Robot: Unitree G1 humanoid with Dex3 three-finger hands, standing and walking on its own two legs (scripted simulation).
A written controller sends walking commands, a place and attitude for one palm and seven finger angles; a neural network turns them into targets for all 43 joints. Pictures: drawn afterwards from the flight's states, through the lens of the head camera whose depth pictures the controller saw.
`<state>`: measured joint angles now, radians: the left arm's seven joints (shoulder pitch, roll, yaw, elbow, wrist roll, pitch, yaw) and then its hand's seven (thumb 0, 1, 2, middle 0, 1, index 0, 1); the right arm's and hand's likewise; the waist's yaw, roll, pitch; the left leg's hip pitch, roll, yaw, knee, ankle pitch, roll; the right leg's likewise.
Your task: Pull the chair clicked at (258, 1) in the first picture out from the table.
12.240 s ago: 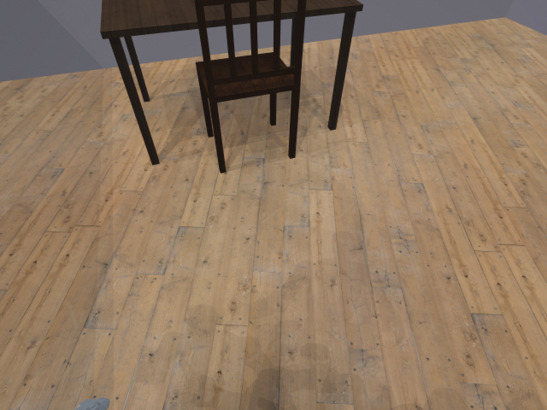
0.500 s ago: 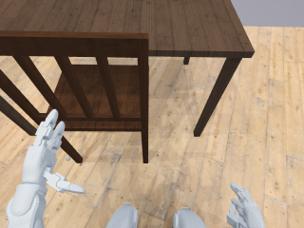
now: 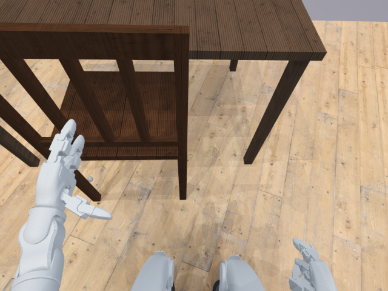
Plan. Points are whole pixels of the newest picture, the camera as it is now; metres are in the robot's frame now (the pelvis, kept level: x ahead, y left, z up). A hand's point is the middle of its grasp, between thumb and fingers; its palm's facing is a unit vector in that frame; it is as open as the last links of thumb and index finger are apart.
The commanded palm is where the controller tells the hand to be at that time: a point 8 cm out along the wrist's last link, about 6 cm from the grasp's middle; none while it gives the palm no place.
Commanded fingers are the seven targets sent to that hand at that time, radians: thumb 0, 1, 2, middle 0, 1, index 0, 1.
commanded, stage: aim the fingers beside a spindle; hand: left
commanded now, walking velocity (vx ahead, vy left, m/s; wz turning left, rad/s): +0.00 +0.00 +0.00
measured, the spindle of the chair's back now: (93, 106) +0.50 +0.26 +0.02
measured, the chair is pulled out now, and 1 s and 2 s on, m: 0.00 0.00 0.00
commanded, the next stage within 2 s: push the fingers through the gap in 1.10 s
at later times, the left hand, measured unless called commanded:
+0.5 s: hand (93, 161) +0.37 +0.23 +0.01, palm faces +0.05 -1.00 -0.06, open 16.9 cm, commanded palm +0.35 +0.28 +0.01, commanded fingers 0.00 -0.50 0.30 -0.06 -0.08 -0.06 -0.08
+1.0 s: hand (90, 162) +0.37 +0.23 +0.01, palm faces +0.03 -1.00 -0.05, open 16.9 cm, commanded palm +0.34 +0.28 +0.01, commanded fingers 0.00 -0.50 0.30 -0.06 -0.08 -0.06 -0.08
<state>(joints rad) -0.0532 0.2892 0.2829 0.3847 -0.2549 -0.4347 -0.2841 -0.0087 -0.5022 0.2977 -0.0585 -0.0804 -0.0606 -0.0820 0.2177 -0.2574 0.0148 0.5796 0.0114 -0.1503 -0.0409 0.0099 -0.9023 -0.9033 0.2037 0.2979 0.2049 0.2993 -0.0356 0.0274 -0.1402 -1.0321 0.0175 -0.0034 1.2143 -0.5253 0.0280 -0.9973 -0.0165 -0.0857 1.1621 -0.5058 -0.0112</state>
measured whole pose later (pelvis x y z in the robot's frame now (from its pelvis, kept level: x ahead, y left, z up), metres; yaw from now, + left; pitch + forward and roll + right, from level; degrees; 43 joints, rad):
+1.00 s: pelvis +0.00 +0.00 -0.01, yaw -1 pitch +23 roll -3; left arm -0.24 0.35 0.37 0.59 -0.25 -0.46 -0.34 -0.01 -0.50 0.30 -0.06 -0.08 -0.06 -0.08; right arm 0.23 -0.26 0.01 0.60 0.01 -0.09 -0.02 0.01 -0.90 -0.90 0.20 0.30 0.20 0.30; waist -0.06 0.02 -0.15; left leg -1.13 0.03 0.00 1.27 -0.55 0.03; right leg -1.09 -0.01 -0.08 1.21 -0.52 -0.01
